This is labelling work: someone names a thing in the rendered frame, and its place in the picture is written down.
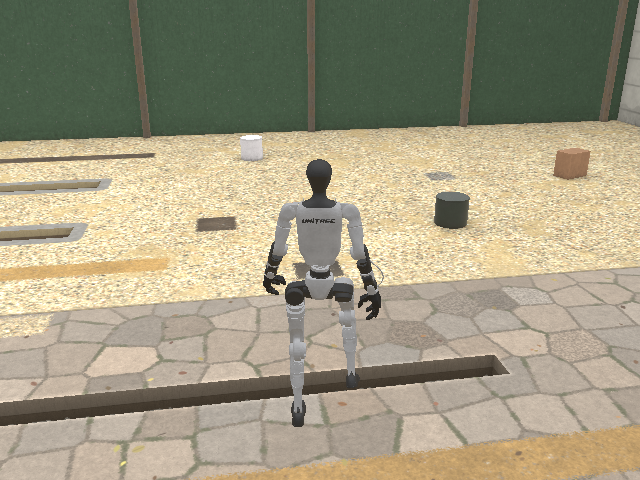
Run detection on right robot upper arm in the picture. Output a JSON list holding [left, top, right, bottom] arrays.
[[340, 203, 366, 260]]

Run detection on robot right hand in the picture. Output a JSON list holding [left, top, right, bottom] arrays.
[[358, 291, 381, 320]]

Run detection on robot left hand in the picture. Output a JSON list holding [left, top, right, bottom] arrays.
[[263, 275, 286, 295]]

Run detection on left robot upper arm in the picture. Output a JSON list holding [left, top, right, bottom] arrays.
[[272, 202, 299, 256]]

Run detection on left robot thigh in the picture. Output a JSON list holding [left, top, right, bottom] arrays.
[[285, 280, 306, 361]]

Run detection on robot left forearm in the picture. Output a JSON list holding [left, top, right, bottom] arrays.
[[264, 241, 283, 279]]

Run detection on robot right forearm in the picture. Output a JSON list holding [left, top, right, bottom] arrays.
[[356, 244, 379, 295]]

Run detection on robot right shin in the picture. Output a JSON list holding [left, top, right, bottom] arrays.
[[342, 310, 357, 376]]

